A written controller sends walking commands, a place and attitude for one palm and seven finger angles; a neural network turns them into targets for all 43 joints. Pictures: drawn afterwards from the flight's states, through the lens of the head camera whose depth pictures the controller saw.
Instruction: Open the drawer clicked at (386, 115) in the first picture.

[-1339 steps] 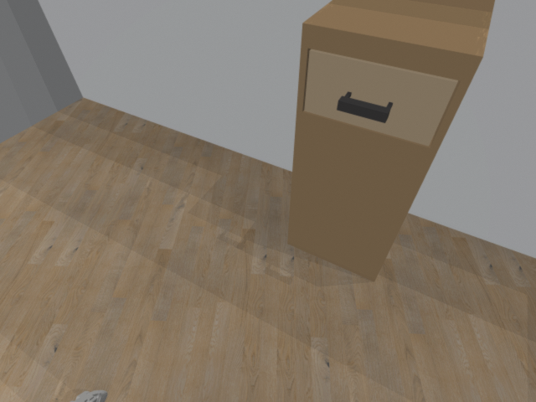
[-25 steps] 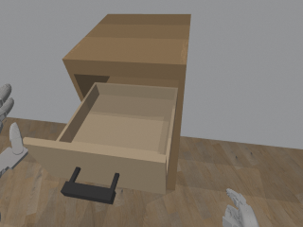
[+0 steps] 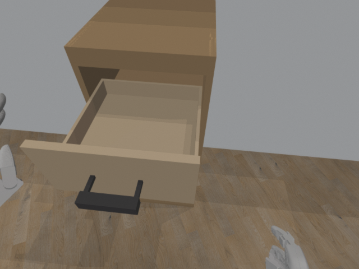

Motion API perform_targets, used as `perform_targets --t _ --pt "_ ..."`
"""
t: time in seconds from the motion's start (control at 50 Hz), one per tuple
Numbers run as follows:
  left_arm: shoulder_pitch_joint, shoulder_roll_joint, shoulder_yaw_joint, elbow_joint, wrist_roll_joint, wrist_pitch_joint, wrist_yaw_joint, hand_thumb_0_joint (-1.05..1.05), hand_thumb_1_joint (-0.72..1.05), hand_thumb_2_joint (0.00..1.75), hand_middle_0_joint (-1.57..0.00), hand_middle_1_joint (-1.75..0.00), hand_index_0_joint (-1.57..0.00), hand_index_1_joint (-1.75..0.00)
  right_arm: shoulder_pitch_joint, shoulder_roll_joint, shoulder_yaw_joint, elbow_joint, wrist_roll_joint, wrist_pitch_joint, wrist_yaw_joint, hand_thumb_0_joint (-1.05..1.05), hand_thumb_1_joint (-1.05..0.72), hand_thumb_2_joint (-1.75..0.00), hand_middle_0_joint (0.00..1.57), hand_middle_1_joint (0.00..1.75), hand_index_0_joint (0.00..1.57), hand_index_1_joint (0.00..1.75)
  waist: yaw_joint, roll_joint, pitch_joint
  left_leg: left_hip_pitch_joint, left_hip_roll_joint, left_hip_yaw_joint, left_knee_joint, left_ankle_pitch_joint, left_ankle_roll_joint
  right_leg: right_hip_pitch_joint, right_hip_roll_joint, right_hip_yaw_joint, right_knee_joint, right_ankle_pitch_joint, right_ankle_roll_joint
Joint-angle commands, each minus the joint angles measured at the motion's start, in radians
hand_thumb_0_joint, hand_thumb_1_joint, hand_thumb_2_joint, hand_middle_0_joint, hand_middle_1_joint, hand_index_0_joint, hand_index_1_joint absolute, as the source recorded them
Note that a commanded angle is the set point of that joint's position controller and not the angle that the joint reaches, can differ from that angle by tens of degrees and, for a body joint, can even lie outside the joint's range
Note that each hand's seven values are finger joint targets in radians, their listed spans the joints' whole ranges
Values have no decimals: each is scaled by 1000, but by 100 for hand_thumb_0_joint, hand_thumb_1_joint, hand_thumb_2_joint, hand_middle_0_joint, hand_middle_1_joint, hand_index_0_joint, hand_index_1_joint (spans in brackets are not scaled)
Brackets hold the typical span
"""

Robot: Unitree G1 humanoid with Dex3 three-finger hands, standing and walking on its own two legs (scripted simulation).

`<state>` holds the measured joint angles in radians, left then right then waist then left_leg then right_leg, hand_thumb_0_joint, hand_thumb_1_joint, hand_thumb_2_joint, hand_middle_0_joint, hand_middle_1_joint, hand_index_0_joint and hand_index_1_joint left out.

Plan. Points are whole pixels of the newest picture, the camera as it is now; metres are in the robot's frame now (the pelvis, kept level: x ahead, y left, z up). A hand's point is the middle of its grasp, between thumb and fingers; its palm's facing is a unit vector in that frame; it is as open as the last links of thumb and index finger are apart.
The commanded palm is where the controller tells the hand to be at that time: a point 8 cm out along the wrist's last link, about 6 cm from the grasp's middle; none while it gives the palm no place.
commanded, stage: step back with the hand held close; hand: left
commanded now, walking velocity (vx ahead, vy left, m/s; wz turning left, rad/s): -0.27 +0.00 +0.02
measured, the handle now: (112, 192) +0.27 +0.17 +0.04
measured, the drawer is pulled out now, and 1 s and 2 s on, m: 0.30 0.30 0.30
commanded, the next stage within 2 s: stop stepping back and stand still in 0.78 s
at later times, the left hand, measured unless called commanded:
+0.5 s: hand (5, 218) +0.14 +0.22 +0.22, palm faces +0.39 -0.80 -0.46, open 7.4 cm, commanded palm +0.07 +0.28 +0.23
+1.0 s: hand out of the picture +0.04 +0.21 +0.21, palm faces +0.37 -0.76 -0.53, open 7.4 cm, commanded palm -0.03 +0.26 +0.23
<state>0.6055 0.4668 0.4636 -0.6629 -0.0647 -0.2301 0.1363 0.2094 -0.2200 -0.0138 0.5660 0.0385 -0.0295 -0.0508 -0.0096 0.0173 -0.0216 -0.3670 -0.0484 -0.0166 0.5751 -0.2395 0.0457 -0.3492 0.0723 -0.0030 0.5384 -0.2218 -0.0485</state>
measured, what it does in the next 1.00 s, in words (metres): walks backwards: left foot, then right foot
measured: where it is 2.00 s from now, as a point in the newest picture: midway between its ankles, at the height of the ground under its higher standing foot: outside the picture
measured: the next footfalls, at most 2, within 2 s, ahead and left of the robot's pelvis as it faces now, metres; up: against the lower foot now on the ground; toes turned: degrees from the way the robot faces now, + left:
left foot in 0.58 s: -0.02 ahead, +0.15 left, +0.00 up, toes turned +3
right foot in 0.78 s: -0.06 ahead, -0.09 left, +0.00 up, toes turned -1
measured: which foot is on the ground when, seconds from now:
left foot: down 0.00-0.40, up 0.42-0.56, down 0.58-0.82, up 0.84-1.00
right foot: down 0.00-0.60, up 0.62-0.76, down 0.78-1.00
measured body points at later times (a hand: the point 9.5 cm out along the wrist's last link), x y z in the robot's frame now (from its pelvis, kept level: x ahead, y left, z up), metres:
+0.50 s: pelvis -0.06 +0.00 -0.01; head -0.04 +0.01 +0.44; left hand +0.12 +0.26 +0.24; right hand +0.09 -0.24 -0.09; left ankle -0.03 +0.11 -0.70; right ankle +0.03 -0.09 -0.73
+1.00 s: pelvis -0.16 -0.02 +0.01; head -0.14 -0.02 +0.46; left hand +0.01 +0.25 +0.24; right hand +0.02 -0.24 -0.08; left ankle -0.19 +0.12 -0.68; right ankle -0.10 -0.09 -0.73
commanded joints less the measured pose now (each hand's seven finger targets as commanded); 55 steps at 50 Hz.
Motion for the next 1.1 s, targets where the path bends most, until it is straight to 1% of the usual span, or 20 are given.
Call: perform_targets --t 0.0,0.1,0.2,0.26,0.34,0.38,0.42,0.52,0.56,0.58,0.64,0.72,0.78,0.8,0.82,0.84,0.88,1.0,1.04,1.08 --pt "-67 170 126 -184 0 -60 38 0 90 90 -20 -30 -20 -30 -94 -131 -39 -158 -12 -70 -13 0 -90 -90 20 30 20 30 -11 19 -43 -33 139 -136 -107 -158 22 3 -185 210 -156 -135 -3" --pt "-117 159 130 -218 29 -80 50 0 90 90 -20 -30 -20 -30 -96 -137 -26 -173 -21 -97 -17 0 -90 -90 20 30 20 30 0 175 -33 -270 249 -246 -308 -345 70 193 -77 90 93 -123 38" --pt "-116 145 139 -204 22 -77 35 0 90 90 -20 -30 -20 -30 -77 -125 -29 -162 -38 -120 -12 0 -90 -90 20 30 20 30 5 119 -74 -240 276 -212 -258 -120 66 214 -78 60 165 -54 45" --pt "-132 131 133 -184 19 -77 28 0 90 90 -20 -30 -20 -30 -84 -125 -26 -153 -36 -120 -3 0 -90 -90 20 30 20 30 4 94 -50 -314 283 -188 -230 -175 69 232 -95 74 176 -64 43" --pt "-137 151 151 -169 23 -89 32 0 90 90 -20 -30 -20 -30 -76 -123 -33 -160 -28 -105 7 0 -90 -90 20 30 20 30 -6 -58 -26 -334 142 -111 -16 -418 27 96 -238 296 -74 -240 -25" --pt "-121 160 135 -175 10 -89 48 0 90 90 -20 -30 -20 -30 -51 -104 -39 -130 -24 -92 21 0 -90 -90 20 30 20 30 -14 -188 -58 -113 42 -27 315 -276 -36 -96 -430 461 -323 -378 -113" --pt "-87 163 143 -185 1 -90 52 0 90 90 -20 -30 -20 -30 -73 -88 -35 -128 -26 -79 28 0 -90 -90 20 30 20 30 -13 -205 -116 -75 53 -44 479 -282 -48 -44 -467 382 -291 -121 -159" --pt "-52 168 153 -222 10 -97 55 0 90 90 -20 -30 -20 -30 -61 -92 -19 -112 -40 -66 -3 0 -90 -90 20 30 20 30 -18 -32 -81 68 71 27 -85 -136 -33 -19 -289 140 -138 26 -24" --pt "-87 169 155 -272 16 -123 58 0 90 90 -20 -30 -20 -30 -74 -136 -48 -122 -42 -101 -9 0 -90 -90 20 30 20 30 -5 211 -68 -102 303 -216 -252 -47 71 63 -120 32 148 -18 63" --pt "-85 172 175 -248 13 -125 59 0 90 90 -20 -30 -20 -30 -74 -114 -54 -115 -38 -124 -8 0 -90 -90 20 30 20 30 -4 251 -90 -163 368 -196 -243 25 86 82 -75 2 287 -120 72" --pt "-72 146 184 -263 3 -118 55 0 90 90 -20 -30 -20 -30 -36 -98 -66 -87 -51 -154 0 0 -90 -90 20 30 20 30 -7 209 -105 -69 368 -153 -162 415 85 -5 -59 31 404 -227 62" --pt "-111 97 111 -247 8 -124 24 0 90 90 -20 -30 -20 -30 -57 -108 -56 -41 -53 -172 23 0 -90 -90 20 30 20 30 1 196 -90 72 347 -113 -70 588 43 28 -78 -3 88 -107 65" --pt "-143 130 122 -205 15 -129 7 0 90 90 -20 -30 -20 -30 -92 -111 -44 -49 -40 -170 33 0 -90 -90 20 30 20 30 5 46 -105 -13 253 -38 38 282 -15 157 -153 30 -110 289 46" --pt "-138 142 114 -196 7 -118 11 0 90 90 -20 -30 -20 -30 -78 -92 -62 -66 -17 -160 34 0 -90 -90 20 30 20 30 -5 -199 -154 -65 113 54 201 3 -72 165 -307 238 -172 460 -1" --pt "-72 167 140 -162 -3 -108 16 0 90 90 -20 -30 -20 -30 -99 -97 -78 -79 -12 -145 33 0 -90 -90 20 30 20 30 2 -260 -161 -124 28 5 426 -259 -83 123 -434 374 -228 487 -45" --pt "-25 157 139 -126 -11 -93 25 0 90 90 -20 -30 -20 -30 -107 -73 -63 -73 -24 -121 31 0 -90 -90 20 30 20 30 1 -161 -171 -148 49 -68 530 -247 -82 134 -446 318 -227 359 -58" --pt "24 135 152 -114 0 -80 33 0 90 90 -20 -30 -20 -30 -113 -42 -31 -99 -27 -82 13 0 -90 -90 20 30 20 30 -13 -132 -150 -143 65 -53 516 -200 -87 100 -366 256 -207 259 -80" --pt "-34 163 141 -171 26 -49 69 0 90 90 -20 -30 -20 -30 -76 -91 -18 -117 -34 -79 -13 0 -90 -90 20 30 20 30 -13 -173 -109 133 46 64 -43 -175 -17 67 -307 240 -282 -132 -52" --pt "-62 119 80 -214 22 -56 67 0 90 90 -20 -30 -20 -30 -55 -107 -24 -119 -38 -105 -17 0 -90 -90 20 30 20 30 -21 -44 -69 189 95 46 -262 -97 12 100 -238 173 -215 -145 3" --pt "-83 120 75 -238 23 -68 58 0 90 90 -20 -30 -20 -30 -68 -142 -47 -131 -31 -126 -10 0 -90 -90 20 30 20 30 -1 133 -43 168 239 -100 -330 -16 57 116 -101 75 -21 -59 53"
